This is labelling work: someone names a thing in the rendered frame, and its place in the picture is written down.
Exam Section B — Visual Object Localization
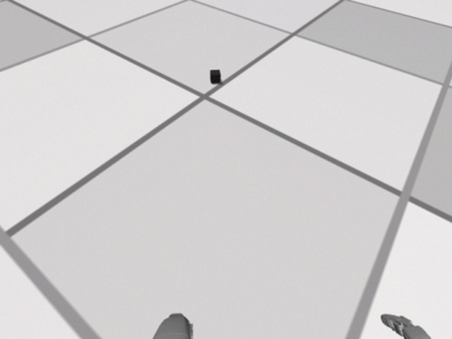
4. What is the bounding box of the right robot hand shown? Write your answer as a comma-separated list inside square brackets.
[381, 314, 431, 339]

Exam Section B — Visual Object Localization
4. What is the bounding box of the cube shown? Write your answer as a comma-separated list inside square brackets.
[210, 70, 221, 83]

